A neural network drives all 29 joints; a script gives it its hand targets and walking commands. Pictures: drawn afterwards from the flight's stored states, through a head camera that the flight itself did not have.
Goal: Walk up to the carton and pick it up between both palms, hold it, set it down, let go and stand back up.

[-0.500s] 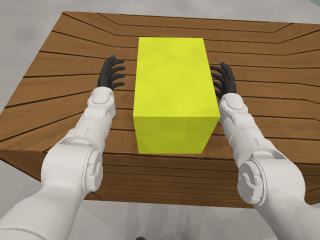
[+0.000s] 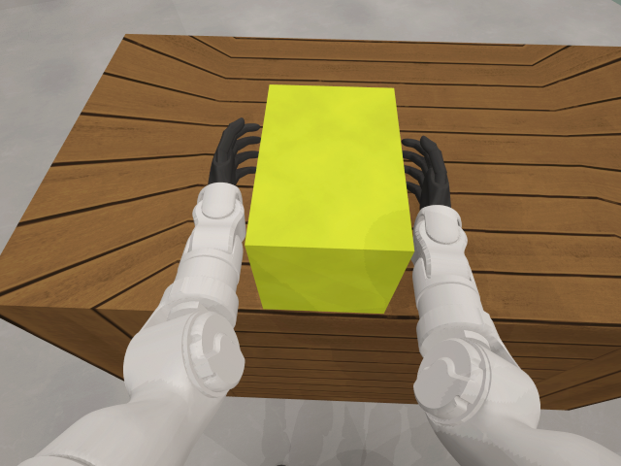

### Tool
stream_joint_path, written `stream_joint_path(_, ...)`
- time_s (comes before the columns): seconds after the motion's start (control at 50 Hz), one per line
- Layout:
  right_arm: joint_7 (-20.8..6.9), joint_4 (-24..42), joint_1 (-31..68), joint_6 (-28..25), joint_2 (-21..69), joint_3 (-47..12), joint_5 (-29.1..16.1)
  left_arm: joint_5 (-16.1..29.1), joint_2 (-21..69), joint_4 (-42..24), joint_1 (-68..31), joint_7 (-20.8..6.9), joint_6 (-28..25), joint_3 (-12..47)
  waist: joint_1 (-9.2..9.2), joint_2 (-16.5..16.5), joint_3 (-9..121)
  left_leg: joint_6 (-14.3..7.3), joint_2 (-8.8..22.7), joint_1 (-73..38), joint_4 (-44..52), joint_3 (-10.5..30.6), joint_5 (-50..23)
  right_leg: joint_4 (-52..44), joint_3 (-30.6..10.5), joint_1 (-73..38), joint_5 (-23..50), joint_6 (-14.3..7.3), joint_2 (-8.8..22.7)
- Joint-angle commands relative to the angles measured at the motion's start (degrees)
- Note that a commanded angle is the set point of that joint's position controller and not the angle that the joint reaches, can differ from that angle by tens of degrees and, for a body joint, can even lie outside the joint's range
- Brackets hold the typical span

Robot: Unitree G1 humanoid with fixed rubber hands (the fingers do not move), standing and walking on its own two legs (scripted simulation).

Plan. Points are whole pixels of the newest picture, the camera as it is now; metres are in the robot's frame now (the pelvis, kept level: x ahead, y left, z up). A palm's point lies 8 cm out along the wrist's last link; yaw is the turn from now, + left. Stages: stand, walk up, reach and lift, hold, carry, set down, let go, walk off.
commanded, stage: reach and lift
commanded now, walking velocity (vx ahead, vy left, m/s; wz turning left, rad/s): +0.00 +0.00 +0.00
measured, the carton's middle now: (327, 200) +0.45 +0.01 +0.03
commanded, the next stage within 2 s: none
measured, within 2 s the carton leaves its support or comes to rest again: leaves its support in 1.70 s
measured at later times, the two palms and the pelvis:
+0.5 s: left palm (223, 192) +0.43 +0.14 +0.08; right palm (431, 208) +0.41 -0.13 +0.07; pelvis +0.00 +0.00 +0.00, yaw +0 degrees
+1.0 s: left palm (223, 195) +0.43 +0.14 +0.08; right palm (431, 209) +0.41 -0.13 +0.07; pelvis +0.01 +0.00 +0.00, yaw +0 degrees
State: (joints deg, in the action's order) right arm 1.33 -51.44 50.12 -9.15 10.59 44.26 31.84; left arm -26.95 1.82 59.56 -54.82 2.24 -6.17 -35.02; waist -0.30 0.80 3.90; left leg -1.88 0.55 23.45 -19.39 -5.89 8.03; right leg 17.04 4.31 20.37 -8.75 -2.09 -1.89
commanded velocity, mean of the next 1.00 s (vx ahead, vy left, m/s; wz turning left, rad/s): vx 0.00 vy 0.00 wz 0.00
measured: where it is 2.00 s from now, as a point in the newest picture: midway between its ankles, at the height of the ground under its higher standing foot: outside the picture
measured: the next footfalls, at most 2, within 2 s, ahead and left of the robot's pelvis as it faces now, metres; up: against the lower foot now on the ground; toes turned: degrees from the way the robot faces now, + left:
none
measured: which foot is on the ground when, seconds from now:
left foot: down 0.00-1.00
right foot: down 0.00-1.00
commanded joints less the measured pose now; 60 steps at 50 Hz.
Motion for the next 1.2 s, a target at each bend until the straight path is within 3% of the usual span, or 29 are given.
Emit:
stream_joint_path(0.0, -6.1, -1.4, 21.8, -2.0, 19.8, -12.2, 3.7, -3.0, 20.8, -1.9, -19.2, -4.4, 2.6, 6.5, 0.48, 0.5, 27.7, 2.8, 1.7, -15.6, -0.7, -0.6, -21.2, 3.0, 0.2, -19.1, 24.4, 4.4, 2.1)
stream_joint_path(0.02, -6.1, -0.5, 21.2, -2.1, 19.4, -13.0, 3.3, -3.1, 20.5, -2.8, -18.5, -4.6, 2.9, 6.5, 1.93, 0.2, 26.5, 2.5, 1.2, -15.9, -0.5, -1.1, -22.5, 2.9, 0.2, -18.9, 25.4, 4.7, 1.8)
stream_joint_path(0.04, -6.0, -0.2, 21.4, -2.1, 19.7, -14.0, 1.8, -2.3, 20.2, -3.3, -18.7, -4.5, 3.2, 7.0, 0.93, -0.7, 26.2, 2.5, 1.4, -16.8, -0.8, -0.9, -23.1, 3.2, 0.3, -19.6, 26.4, 5.0, 2.6)
stream_joint_path(0.14, -5.8, 0.7, 22.9, -2.5, 20.0, -15.7, 0.7, -1.1, 21.6, -7.1, -21.4, -4.6, 3.5, 9.7, 1.11, -2.7, 27.8, 2.5, 1.8, -17.8, -1.8, -0.7, -24.8, 3.3, -0.1, -18.7, 25.3, 4.6, 2.5)
stream_joint_path(0.22, -6.1, 0.5, 23.6, -2.4, 20.9, -15.3, 1.3, -1.1, 22.9, -7.4, -21.2, -4.6, 3.9, 9.5, 1.26, -1.0, 27.8, 2.0, 1.5, -19.1, -1.9, -0.9, -23.2, 3.1, 0.6, -19.2, 25.6, 4.6, 2.9)
stream_joint_path(0.24, -6.3, 0.8, 23.6, -2.4, 21.0, -15.1, 1.2, -1.9, 23.3, -7.5, -21.3, -4.7, 4.1, 9.2, 1.29, -2.0, 28.6, 2.0, 1.6, -19.8, -1.1, -0.5, -22.2, 2.4, 0.4, -18.5, 22.9, 4.7, 2.6)
stream_joint_path(0.28, -6.7, 1.0, 23.3, -2.4, 21.6, -15.7, 1.2, -1.7, 23.7, -7.2, -20.9, -4.6, 4.4, 9.8, 1.66, -1.0, 29.4, 2.2, 1.7, -20.5, -1.1, -0.9, -22.0, 1.7, 0.8, -18.1, 21.7, 4.4, 2.5)
stream_joint_path(0.34, -6.9, 0.6, 22.7, -2.2, 21.1, -15.8, 0.7, -1.8, 23.8, -7.2, -19.3, -4.3, 5.0, 9.7, 1.77, -2.6, 28.9, 2.4, 1.9, -22.3, -1.0, -1.1, -23.6, 2.0, 1.0, -17.4, 21.8, 4.3, 2.5)
stream_joint_path(0.36, -6.8, 1.0, 23.2, -2.0, 21.1, -15.6, 0.5, -1.4, 24.0, -7.5, -19.4, -4.5, 5.2, 9.9, 1.35, -1.2, 29.1, 2.1, 1.9, -21.9, -1.6, -1.2, -24.1, 2.0, 0.9, -17.2, 20.8, 4.5, 2.3)
stream_joint_path(0.38, -7.0, 1.9, 22.6, -2.1, 21.4, -16.3, 0.8, -1.5, 24.6, -9.0, -19.8, -4.2, 5.1, 10.7, 2.03, -1.6, 28.8, 1.8, 1.9, -22.9, -1.6, -0.3, -24.7, 1.8, 0.9, -16.2, 21.0, 4.1, 2.3)
stream_joint_path(0.42, -6.9, 1.2, 23.3, -2.0, 21.6, -16.0, 0.6, -0.3, 25.3, -9.1, -21.4, -4.1, 5.3, 11.7, 0.75, -2.9, 29.9, 2.7, 2.3, -23.1, -1.9, -0.5, -23.9, 1.0, 0.6, -15.2, 20.4, 3.9, 2.6)
stream_joint_path(0.46, -7.3, 0.3, 22.9, -2.1, 20.5, -14.9, 1.3, -1.0, 25.1, -8.6, -20.3, -3.9, 5.5, 11.1, 1.20, -2.8, 28.7, 2.6, 2.7, -25.5, -2.2, -0.6, -26.4, 0.6, 1.6, -12.7, 17.3, 3.6, 1.9)
stream_joint_path(0.5, -7.2, 0.9, 22.1, -2.3, 21.1, -15.2, 1.7, -1.4, 25.5, -8.2, -18.6, -4.2, 5.5, 10.6, 1.59, -1.0, 27.8, 2.2, 2.2, -25.3, -1.9, -0.7, -25.6, 0.8, 1.5, -14.4, 19.7, 4.0, 1.8)
stream_joint_path(0.56, -7.2, 0.7, 22.8, -2.1, 22.4, -15.6, 1.1, -1.3, 25.6, -8.3, -18.3, -4.5, 5.8, 10.7, 1.68, -0.9, 26.0, 1.6, 1.9, -21.0, 0.0, -1.1, -19.7, 0.7, 0.4, -19.2, 21.0, 3.7, 2.7)
stream_joint_path(0.6, -7.3, 0.7, 22.9, -2.3, 21.6, -15.9, 1.2, -0.6, 25.8, -8.5, -19.0, -4.5, 5.9, 11.9, 0.93, -1.8, 26.8, 2.1, 2.0, -21.3, 0.0, -0.8, -20.6, 1.3, 0.9, -19.1, 21.1, 4.0, 2.8)
stream_joint_path(0.64, -7.2, 0.4, 23.3, -2.9, 21.2, -15.9, 0.7, -0.6, 26.3, -8.7, -18.7, -4.4, 5.8, 12.0, 1.91, -1.4, 27.2, 2.1, 1.9, -22.5, -0.4, -0.8, -21.2, 0.9, 1.3, -18.3, 20.6, 3.5, 2.0)
stream_joint_path(0.66, -7.1, -0.1, 22.4, -3.0, 21.4, -15.9, 0.8, -1.0, 26.2, -8.4, -18.8, -4.6, 5.8, 12.4, 0.71, -2.2, 26.3, 2.5, 2.0, -22.6, -0.5, -0.5, -22.6, 0.6, 1.5, -18.1, 20.8, 3.3, 2.1)
stream_joint_path(0.74, -7.2, 0.2, 22.7, -3.1, 21.8, -16.1, 1.0, -0.8, 27.4, -10.1, -18.7, -4.7, 5.8, 12.8, 1.11, -2.0, 27.9, 2.2, 1.9, -22.1, -0.3, -1.2, -21.5, 0.5, 0.9, -19.2, 21.7, 3.4, 2.7)
stream_joint_path(0.8, -7.1, 0.0, 22.7, -3.6, 21.9, -15.8, 0.8, -1.1, 26.9, -9.5, -18.1, -4.6, 5.9, 12.7, 1.01, -2.8, 27.6, 2.6, 2.0, -22.7, -1.2, -1.1, -24.6, 1.2, 1.4, -17.7, 21.7, 3.2, 2.1)
stream_joint_path(0.82, -7.1, -0.4, 22.6, -3.6, 22.3, -15.9, 1.3, -0.9, 27.2, -9.0, -17.1, -4.7, 5.9, 12.5, 1.37, -1.2, 26.3, 2.2, 2.1, -22.2, -0.8, -0.7, -24.1, 0.9, 1.0, -18.4, 22.3, 3.4, 2.3)
stream_joint_path(0.86, -7.0, -0.9, 22.2, -3.6, 21.6, -15.7, 0.8, -1.1, 27.5, -9.0, -16.9, -4.5, 6.4, 12.4, 1.54, -2.3, 25.9, 2.3, 2.2, -21.5, -0.6, -0.9, -24.7, 0.9, 0.4, -18.5, 22.4, 2.9, 2.3)
stream_joint_path(0.94, -6.6, -0.7, 22.6, -3.4, 22.7, -16.9, -0.1, -0.7, 27.1, -8.8, -16.7, -5.2, 6.4, 12.9, 1.23, -0.7, 26.6, 1.8, 1.5, -18.3, 0.2, -1.4, -20.6, 1.5, 0.4, -23.5, 24.5, 3.7, 2.6)
stream_joint_path(0.96, -6.7, -1.0, 22.3, -3.5, 23.0, -17.2, 0.3, -0.4, 28.0, -9.9, -17.6, -5.1, 6.3, 13.3, 1.88, -1.5, 26.5, 1.9, 1.4, -18.9, 0.8, -1.3, -20.0, 1.8, 0.0, -23.5, 25.3, 3.8, 3.0)
stream_joint_path(1.02, -6.5, -1.3, 22.5, -3.7, 22.8, -17.5, 0.3, 0.2, 27.7, -9.6, -17.3, -4.9, 6.2, 13.8, 0.70, -1.3, 26.6, 2.0, 1.7, -18.6, 0.6, -1.0, -20.4, 1.6, 0.1, -23.1, 25.9, 3.4, 3.0)
stream_joint_path(1.04, -6.5, 0.3, 23.2, -3.9, 22.7, -17.2, 0.7, 0.5, 27.6, -9.5, -18.1, -4.9, 5.9, 13.8, 0.69, 0.4, 27.3, 2.0, 1.6, -18.5, 0.5, -1.5, -20.1, 1.7, 0.2, -23.6, 26.0, 3.6, 2.6)
stream_joint_path(1.1, -6.6, -1.4, 22.2, -3.9, 23.5, -18.4, -0.5, 0.1, 27.5, -10.0, -19.1, -4.8, 5.8, 14.3, 1.31, -2.1, 27.3, 1.9, 1.3, -17.2, 1.4, -0.8, -19.1, 2.2, 0.2, -24.8, 27.2, 3.5, 3.1)
stream_joint_path(1.14, -6.7, -2.0, 21.6, -4.0, 22.7, -17.6, 0.0, -0.3, 27.3, -9.4, -18.1, -4.8, 6.0, 13.7, 1.35, -1.1, 26.1, 2.1, 1.4, -17.9, 1.0, -1.1, -20.1, 2.0, 0.3, -24.0, 26.3, 3.7, 2.7)
stream_joint_path(1.16, -6.8, -1.2, 22.2, -4.3, 21.8, -17.6, -0.4, 0.0, 27.6, -9.8, -18.6, -4.6, 6.1, 14.4, 1.54, -2.7, 27.1, 2.3, 1.9, -19.4, 0.3, -0.5, -22.4, 1.7, 0.3, -22.9, 24.6, 3.4, 2.4)
stream_joint_path(1.18, -6.7, -1.9, 22.6, -4.5, 22.5, -18.1, -0.6, 0.8, 28.0, -9.6, -18.6, -4.4, 6.0, 15.9, 0.63, -2.8, 27.2, 2.6, 2.2, -20.8, -0.1, -0.8, -23.1, 1.5, 0.9, -21.6, 23.9, 3.6, 2.3)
